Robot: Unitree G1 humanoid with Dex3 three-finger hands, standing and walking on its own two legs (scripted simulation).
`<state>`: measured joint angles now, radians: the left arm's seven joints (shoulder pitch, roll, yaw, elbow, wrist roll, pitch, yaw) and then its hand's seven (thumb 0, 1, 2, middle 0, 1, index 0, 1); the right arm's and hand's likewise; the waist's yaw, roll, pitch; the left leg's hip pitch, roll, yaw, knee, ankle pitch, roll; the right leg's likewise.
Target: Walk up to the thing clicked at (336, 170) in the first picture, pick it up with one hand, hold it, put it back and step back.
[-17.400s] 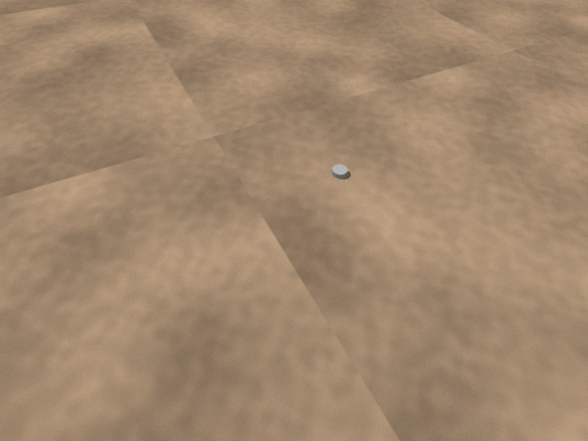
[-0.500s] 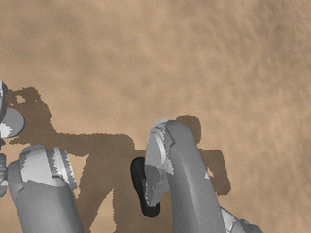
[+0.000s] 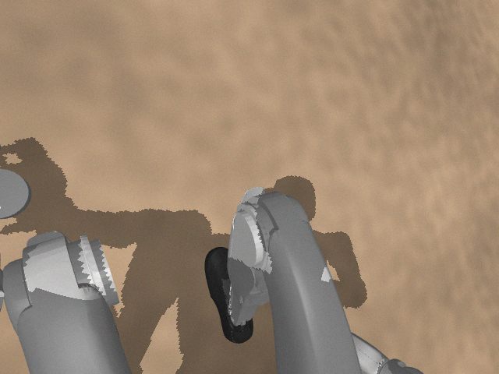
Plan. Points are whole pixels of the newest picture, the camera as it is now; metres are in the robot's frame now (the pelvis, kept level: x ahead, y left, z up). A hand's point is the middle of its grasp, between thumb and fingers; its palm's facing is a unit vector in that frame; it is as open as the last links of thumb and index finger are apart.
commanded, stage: rest palm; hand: left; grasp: from above
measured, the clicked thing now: (0, 194) +0.39 +0.28 -0.29
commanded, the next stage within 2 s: close in 0.08 s
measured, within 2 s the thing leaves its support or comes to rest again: neither
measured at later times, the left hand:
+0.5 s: hand out of the picture +0.39 +0.30 -0.26, palm faces -0.47 -0.16 -0.87, open 13.6 cm
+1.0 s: hand out of the picture +0.39 +0.30 -0.25, palm faces -0.44 -0.13 -0.89, open 13.2 cm
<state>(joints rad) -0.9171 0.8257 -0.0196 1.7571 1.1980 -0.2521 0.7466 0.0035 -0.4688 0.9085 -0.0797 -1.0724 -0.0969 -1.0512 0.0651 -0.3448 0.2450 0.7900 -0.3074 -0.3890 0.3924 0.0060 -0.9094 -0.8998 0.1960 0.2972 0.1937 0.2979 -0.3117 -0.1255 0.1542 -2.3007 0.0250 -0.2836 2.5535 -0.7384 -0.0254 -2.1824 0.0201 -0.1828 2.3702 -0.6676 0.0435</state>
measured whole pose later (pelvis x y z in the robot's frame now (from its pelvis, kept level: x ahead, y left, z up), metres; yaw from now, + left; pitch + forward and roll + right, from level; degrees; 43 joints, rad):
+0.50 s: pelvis +0.00 +0.00 +0.00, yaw +0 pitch +27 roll -15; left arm -0.97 0.82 -0.02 1.78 1.16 -0.18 0.72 0.00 -0.43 0.90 -0.09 -1.09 -0.12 -1.06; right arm 0.06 -0.36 0.23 0.76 -0.29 -0.40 0.40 0.01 -0.90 -0.89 0.19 0.30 0.19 0.30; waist -0.33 -0.12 0.14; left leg -2.31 0.02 -0.28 2.54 -0.72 -0.02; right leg -2.18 0.02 -0.18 2.35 -0.66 0.05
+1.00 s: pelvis -0.01 +0.00 +0.01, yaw +0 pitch +27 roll -14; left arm -0.97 0.81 -0.04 1.77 1.12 -0.14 0.74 0.00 -0.35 0.86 -0.13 -1.06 -0.16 -1.02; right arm 0.05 -0.36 0.22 0.76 -0.29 -0.42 0.40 0.01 -0.90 -0.89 0.20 0.30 0.19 0.30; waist -0.33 -0.11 0.14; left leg -2.31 0.02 -0.28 2.52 -0.71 -0.02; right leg -2.18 0.02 -0.18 2.34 -0.64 0.05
